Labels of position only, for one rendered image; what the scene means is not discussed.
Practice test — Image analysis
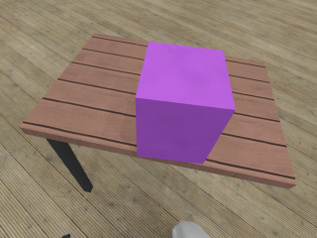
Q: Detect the table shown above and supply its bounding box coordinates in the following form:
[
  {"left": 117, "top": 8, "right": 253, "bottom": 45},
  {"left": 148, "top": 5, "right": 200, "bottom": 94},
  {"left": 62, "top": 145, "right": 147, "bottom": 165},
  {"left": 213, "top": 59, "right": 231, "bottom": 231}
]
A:
[{"left": 19, "top": 33, "right": 297, "bottom": 192}]

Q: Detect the carton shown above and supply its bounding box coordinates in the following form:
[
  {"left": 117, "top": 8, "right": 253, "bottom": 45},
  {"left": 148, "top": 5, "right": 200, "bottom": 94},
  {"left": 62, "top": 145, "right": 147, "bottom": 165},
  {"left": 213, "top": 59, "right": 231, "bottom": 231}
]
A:
[{"left": 135, "top": 41, "right": 236, "bottom": 165}]

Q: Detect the robot right thigh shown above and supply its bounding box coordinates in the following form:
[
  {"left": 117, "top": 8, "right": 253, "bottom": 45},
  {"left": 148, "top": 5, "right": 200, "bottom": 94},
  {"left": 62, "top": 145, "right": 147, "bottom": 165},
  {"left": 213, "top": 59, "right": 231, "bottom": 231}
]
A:
[{"left": 172, "top": 221, "right": 210, "bottom": 238}]

